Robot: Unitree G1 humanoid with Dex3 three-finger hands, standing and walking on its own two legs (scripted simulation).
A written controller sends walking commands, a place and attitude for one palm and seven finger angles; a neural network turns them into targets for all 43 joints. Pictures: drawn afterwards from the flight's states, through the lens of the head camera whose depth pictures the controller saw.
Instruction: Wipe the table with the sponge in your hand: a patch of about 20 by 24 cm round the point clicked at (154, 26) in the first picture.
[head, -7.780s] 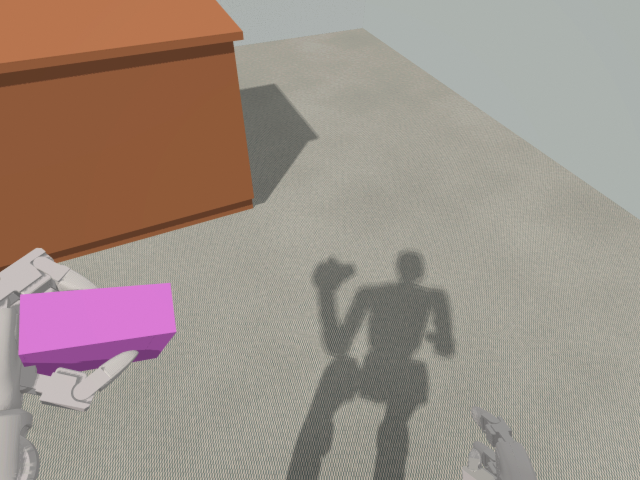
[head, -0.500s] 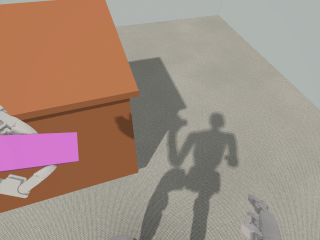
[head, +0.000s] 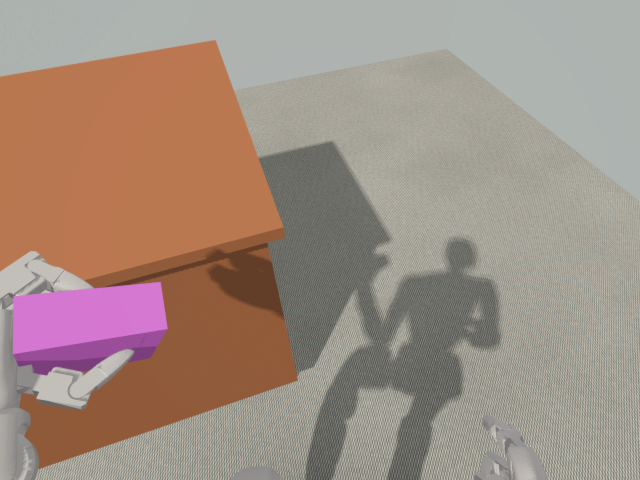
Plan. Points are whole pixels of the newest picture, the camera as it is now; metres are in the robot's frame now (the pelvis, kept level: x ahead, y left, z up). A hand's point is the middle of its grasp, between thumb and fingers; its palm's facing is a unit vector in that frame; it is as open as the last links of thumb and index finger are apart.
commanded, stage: take the last steps up to it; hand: left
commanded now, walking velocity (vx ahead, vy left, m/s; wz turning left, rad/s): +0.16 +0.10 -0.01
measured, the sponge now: (114, 329) +0.23 +0.21 +0.14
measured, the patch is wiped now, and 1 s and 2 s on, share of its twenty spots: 0.00 0.00 0.00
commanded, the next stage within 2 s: come to a stop and stand still in 0.62 s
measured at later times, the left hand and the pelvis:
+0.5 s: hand (40, 299) +0.25 +0.28 +0.17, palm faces +0.37 -0.83 -0.41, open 9.2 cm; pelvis +0.02 +0.05 +0.00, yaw -1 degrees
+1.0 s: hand (42, 281) +0.27 +0.30 +0.16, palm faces +0.33 -0.84 -0.42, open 9.2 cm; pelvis +0.05 +0.06 -0.01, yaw -3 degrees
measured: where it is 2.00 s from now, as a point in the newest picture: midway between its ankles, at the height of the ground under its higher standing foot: outside the picture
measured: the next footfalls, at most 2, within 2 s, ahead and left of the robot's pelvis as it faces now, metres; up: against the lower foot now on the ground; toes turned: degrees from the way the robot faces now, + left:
left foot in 0.22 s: +0.10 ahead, +0.17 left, +0.00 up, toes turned +7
right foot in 0.56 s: +0.07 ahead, -0.05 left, +0.00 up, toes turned -9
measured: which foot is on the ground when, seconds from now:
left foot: up 0.00-0.20, down 0.22-0.58, up 0.60-0.90, down 0.92-1.00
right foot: down 0.00-0.22, up 0.24-0.54, down 0.56-0.94, up 0.96-1.00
